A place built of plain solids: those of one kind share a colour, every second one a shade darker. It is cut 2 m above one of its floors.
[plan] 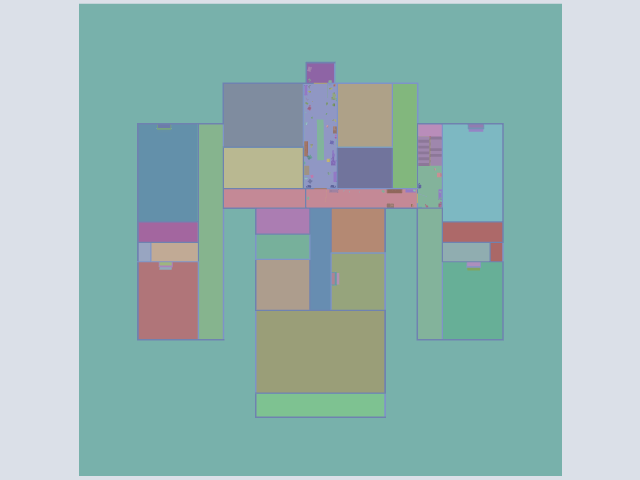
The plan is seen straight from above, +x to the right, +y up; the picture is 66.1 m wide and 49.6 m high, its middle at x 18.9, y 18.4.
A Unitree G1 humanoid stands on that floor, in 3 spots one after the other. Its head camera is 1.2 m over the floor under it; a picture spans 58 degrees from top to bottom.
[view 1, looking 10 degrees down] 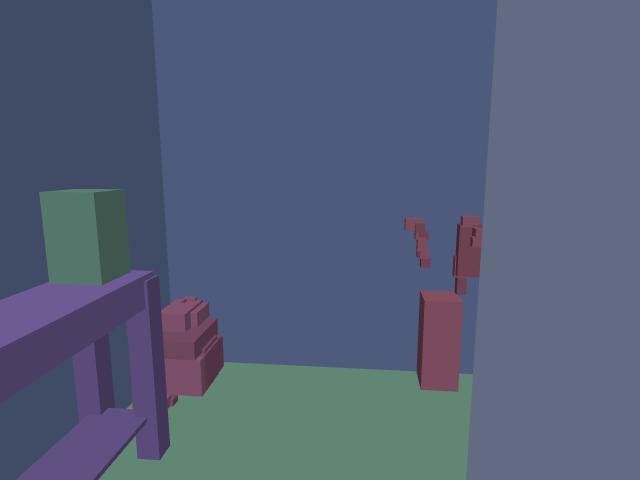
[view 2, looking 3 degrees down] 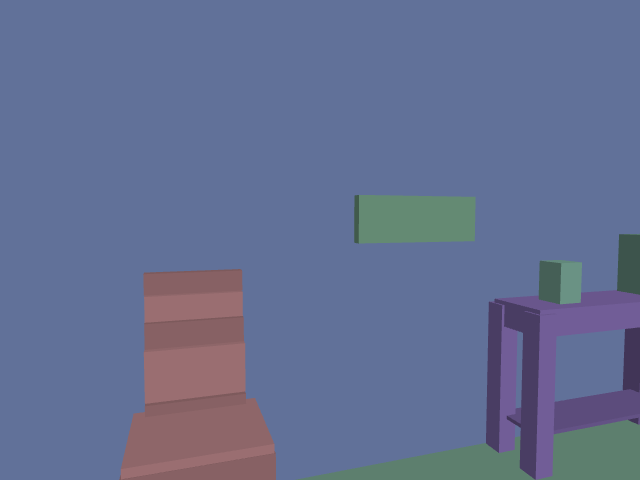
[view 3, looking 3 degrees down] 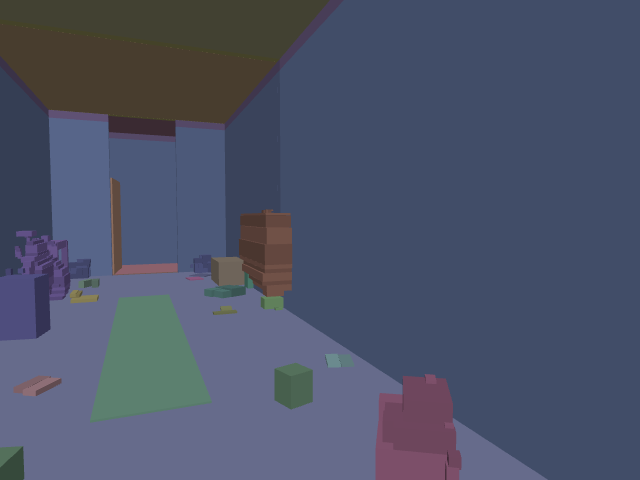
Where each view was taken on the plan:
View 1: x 30.32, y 24.18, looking -84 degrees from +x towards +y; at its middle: wall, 2.47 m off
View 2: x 29.62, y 25.17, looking -18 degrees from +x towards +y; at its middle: wall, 1.97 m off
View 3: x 18.95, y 33.65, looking -112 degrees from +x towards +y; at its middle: wall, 4.52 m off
